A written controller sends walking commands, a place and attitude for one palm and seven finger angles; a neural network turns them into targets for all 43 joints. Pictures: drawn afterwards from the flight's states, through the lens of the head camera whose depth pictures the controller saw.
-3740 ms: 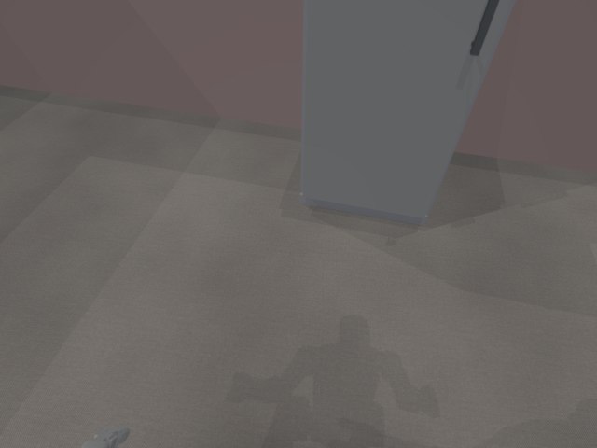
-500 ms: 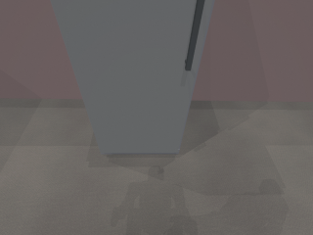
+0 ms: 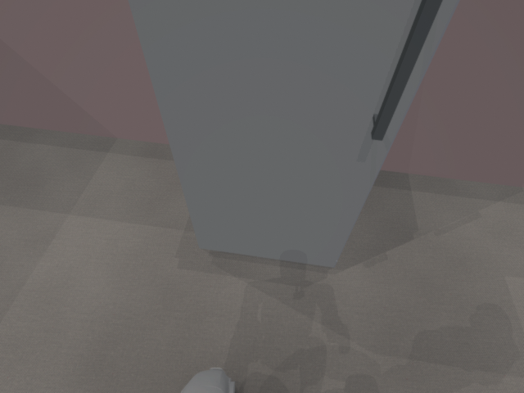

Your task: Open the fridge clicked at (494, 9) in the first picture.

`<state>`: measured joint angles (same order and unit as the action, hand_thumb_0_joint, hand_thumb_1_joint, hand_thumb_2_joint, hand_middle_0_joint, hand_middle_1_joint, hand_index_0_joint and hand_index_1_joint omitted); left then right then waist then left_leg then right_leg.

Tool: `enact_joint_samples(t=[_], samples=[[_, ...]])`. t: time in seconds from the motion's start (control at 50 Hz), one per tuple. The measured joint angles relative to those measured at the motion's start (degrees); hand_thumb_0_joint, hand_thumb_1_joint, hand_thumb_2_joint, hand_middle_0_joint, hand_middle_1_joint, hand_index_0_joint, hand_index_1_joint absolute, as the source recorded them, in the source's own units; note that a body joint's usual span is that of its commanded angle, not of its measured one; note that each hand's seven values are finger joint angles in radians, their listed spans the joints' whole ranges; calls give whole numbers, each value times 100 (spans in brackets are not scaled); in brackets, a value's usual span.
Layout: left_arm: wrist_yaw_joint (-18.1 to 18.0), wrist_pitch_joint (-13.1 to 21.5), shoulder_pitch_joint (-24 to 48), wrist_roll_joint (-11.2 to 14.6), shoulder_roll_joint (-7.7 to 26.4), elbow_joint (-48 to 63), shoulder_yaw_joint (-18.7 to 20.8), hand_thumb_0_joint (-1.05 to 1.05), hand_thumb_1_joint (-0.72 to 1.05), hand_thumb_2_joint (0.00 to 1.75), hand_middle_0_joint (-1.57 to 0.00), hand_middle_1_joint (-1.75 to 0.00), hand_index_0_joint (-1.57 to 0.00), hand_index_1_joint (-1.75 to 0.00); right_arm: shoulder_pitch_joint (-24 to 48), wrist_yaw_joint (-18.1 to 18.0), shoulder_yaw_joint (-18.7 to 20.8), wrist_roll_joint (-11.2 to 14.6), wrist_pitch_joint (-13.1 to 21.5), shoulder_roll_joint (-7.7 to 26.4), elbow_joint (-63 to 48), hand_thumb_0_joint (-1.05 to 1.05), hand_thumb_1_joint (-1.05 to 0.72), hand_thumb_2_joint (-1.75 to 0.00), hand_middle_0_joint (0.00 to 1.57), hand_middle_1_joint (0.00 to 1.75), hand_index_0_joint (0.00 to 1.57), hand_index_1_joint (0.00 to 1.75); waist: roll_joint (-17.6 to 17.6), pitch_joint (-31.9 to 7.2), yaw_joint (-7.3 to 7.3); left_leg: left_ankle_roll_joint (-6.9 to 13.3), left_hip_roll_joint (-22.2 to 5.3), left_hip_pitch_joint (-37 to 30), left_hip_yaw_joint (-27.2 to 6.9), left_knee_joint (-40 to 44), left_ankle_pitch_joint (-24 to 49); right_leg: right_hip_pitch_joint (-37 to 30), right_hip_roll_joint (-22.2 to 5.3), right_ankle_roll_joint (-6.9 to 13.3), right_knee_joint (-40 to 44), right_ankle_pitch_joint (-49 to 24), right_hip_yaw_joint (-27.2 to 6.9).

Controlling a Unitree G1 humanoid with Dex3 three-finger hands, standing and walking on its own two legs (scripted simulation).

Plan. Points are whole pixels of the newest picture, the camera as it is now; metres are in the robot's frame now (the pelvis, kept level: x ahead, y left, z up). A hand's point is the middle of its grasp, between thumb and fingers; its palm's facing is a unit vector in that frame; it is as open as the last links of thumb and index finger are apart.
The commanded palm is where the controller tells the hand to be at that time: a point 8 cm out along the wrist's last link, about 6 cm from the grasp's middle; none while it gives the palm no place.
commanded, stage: take the last steps up to it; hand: right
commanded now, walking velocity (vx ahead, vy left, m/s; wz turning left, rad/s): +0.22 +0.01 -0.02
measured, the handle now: (407, 49) +0.62 -0.15 +0.21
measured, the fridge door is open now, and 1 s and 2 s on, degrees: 0 0 0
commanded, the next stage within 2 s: come to a stop and stand still in 0.20 s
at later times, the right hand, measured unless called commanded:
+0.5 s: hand out of the picture +0.11 -0.17 -0.19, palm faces +0.11 +0.98 -0.16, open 7.3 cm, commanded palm none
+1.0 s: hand out of the picture +0.12 -0.13 -0.17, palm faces +0.04 +0.98 -0.22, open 7.4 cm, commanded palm none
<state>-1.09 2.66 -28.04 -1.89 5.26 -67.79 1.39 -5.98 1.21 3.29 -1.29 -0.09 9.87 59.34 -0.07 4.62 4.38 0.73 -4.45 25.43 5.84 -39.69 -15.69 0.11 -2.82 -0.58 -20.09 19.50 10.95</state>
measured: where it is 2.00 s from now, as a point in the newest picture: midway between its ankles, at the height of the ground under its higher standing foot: outside the picture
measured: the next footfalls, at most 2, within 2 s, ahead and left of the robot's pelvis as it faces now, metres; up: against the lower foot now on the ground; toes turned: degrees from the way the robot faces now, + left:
left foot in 0.06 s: +0.13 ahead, +0.12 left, +0.00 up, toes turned +8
right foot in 0.42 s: +0.15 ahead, -0.09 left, +0.00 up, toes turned -3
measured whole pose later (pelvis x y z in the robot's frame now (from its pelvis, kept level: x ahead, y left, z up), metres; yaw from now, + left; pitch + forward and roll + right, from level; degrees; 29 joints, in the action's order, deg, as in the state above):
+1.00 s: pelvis +0.10 +0.05 +0.00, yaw -1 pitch -1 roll +0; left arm -0.6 -2.7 -13.3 -0.7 10.7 -62.5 2.7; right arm -14.9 -1.5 1.3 -1.2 -0.6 8.6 60.4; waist -1.5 1.5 0.7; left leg 2.1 -0.5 12.1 5.7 -29.7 -16.5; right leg 18.0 -3.6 -0.6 -38.4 19.0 2.4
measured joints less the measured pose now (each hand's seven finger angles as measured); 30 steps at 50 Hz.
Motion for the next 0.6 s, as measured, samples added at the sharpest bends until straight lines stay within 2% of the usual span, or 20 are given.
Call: enact_joint_samples(t=[0.06,0.1,0.14,0.18,0.22,0.28,0.36,0.4,0.42,0.48,0.54,0.6], samples=[[31,-28,-107,49,-49,-73,11,1,90,89,-21,-30,-20,-30,109,6,-29,-16,171,-59,-69,1,-91,-90,20,30,19,30,-26,8,6,150,106,-469,143,804,476,102,-131,-121,-757,527,-48],[61,-126,48,106,-21,-107,9,1,90,89,-21,-30,-20,-30,140,-44,-38,8,332,-157,-90,1,-91,-90,20,30,20,30,-140,90,-31,230,181,-475,261,451,320,692,-239,-11,-2357,946,-373],[70,-209,294,116,31,-65,52,1,90,89,-21,-30,-20,-30,42,-88,-69,36,387,-236,-83,1,-91,-90,20,30,20,30,-174,76,-94,248,230,-658,336,475,86,1384,-202,72,-3800,920,-629],[67,-229,581,95,112,73,107,1,90,89,-20,-30,-20,-30,-114,-186,-4,99,424,-293,-70,0,-92,-90,20,30,20,30,-201,12,-161,206,291,-909,394,783,113,1954,-232,80,-4385,585,-704],[57,-215,878,72,195,258,147,1,90,89,-20,-30,-20,-30,-243,-274,55,83,465,-223,-66,-3,-95,-89,20,30,20,30,-216,-73,-220,215,343,-1126,446,1099,193,2347,-287,24,-4271,343,-696],[38,-198,1321,43,328,526,181,1,91,89,-20,-30,-20,-30,-462,-272,12,21,418,-99,47,-3,-95,-90,20,30,20,30,-193,-183,-274,210,371,-1381,476,1394,219,2609,-328,-60,-3531,107,-609],[53,-175,1750,69,589,713,194,2,94,89,-20,-30,-20,-30,-775,-243,-52,2,320,-43,242,-2,-94,-90,20,30,20,30,-131,-214,-429,118,383,-1657,449,1467,84,2460,-283,-97,-2383,-202,-539],[48,-140,1905,88,652,777,144,2,94,89,-20,-30,-20,-30,-926,-252,-89,19,232,-37,350,-1,-93,-90,20,30,20,30,-102,-191,-503,50,402,-1747,414,1331,-69,2133,-245,-120,-1614,-732,-548],[44,-108,1948,92,682,803,112,2,94,89,-20,-30,-20,-30,-1006,-256,-116,33,183,-48,401,-1,-92,-90,20,30,20,30,-128,-196,-531,8,438,-1769,407,1210,-178,1936,-262,-71,-1278,-1087,-561],[8,-104,2078,107,545,763,12,1,93,89,-20,-30,-19,-30,-1092,-297,-160,61,18,12,532,0,-92,-90,20,30,20,30,164,-165,-635,-116,266,-1869,307,1082,-317,1715,-101,192,-1218,-736,-436],[-39,-166,2206,138,396,787,-65,1,92,89,-20,-30,-20,-30,-1133,-291,-203,78,-89,20,528,1,-91,-90,20,30,20,30,323,-139,-718,-194,141,-1752,101,894,-488,1603,27,286,-979,-762,-287],[-74,-218,2353,139,283,861,-60,1,91,89,-20,-30,-20,-30,-1088,-267,-199,57,-169,1,437,1,-91,-90,20,30,20,30,285,-27,-710,-212,121,-1349,-134,151,-986,1611,61,326,-781,-913,-211]])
